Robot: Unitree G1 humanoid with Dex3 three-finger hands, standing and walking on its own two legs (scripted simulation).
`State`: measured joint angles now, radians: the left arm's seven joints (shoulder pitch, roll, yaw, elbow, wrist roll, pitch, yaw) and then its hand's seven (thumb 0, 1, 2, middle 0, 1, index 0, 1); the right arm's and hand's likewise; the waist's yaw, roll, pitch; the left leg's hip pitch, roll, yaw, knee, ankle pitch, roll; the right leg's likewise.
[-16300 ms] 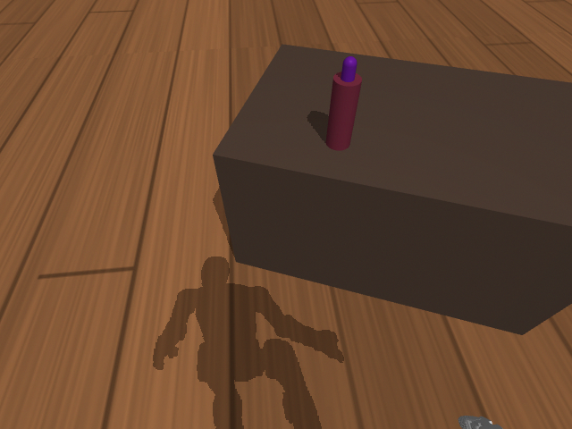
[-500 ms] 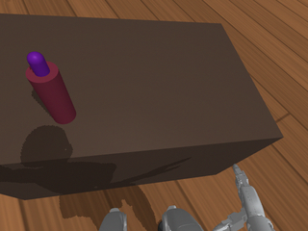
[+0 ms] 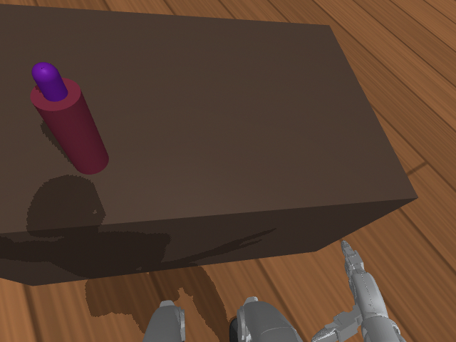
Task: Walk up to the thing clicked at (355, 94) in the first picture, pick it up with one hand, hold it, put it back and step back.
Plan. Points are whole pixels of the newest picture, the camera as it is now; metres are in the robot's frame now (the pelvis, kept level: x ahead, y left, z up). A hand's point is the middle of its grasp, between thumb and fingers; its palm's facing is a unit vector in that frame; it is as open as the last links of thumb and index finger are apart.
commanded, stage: go down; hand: left
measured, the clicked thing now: (72, 123) +0.49 +0.25 +0.02
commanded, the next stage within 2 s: none
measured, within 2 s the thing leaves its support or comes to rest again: neither
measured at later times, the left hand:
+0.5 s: hand out of the picture +0.36 +0.44 +0.12, palm faces +0.35 -0.94 +0.03, open 17.7 cm
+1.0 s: hand out of the picture +0.37 +0.44 +0.11, palm faces +0.35 -0.94 +0.04, open 17.7 cm
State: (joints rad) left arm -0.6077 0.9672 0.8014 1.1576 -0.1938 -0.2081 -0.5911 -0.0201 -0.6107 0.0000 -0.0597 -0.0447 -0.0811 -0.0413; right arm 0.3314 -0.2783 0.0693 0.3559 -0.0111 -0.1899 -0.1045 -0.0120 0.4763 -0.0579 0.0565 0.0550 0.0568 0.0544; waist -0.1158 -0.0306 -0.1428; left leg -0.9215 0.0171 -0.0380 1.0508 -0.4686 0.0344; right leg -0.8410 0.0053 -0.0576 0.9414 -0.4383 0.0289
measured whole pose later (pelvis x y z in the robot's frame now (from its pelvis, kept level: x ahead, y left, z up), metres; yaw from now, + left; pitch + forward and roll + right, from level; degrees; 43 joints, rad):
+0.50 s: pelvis +0.01 +0.00 +0.00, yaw +0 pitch +19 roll -4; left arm -0.54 0.93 0.80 1.11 -0.21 -0.20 -0.60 -0.02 -0.61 0.00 -0.06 -0.05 -0.08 -0.04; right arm 0.34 -0.28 0.05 0.36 0.00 -0.20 -0.11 -0.01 0.47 -0.06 0.06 0.05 0.06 0.05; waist -0.09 -0.03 -0.16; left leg -0.88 0.01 -0.03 1.03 -0.48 0.03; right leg -0.81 0.00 -0.05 0.93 -0.45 0.03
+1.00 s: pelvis +0.01 +0.00 +0.00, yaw +0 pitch +19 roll -4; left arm -0.54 0.93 0.82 1.11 -0.21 -0.21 -0.60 -0.02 -0.61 0.00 -0.06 -0.05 -0.09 -0.04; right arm 0.35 -0.28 0.07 0.35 -0.01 -0.19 -0.11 -0.01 0.47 -0.06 0.06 0.05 0.06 0.05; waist -0.10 -0.03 -0.15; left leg -0.90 0.02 -0.03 1.05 -0.48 0.03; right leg -0.83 0.00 -0.05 0.94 -0.45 0.03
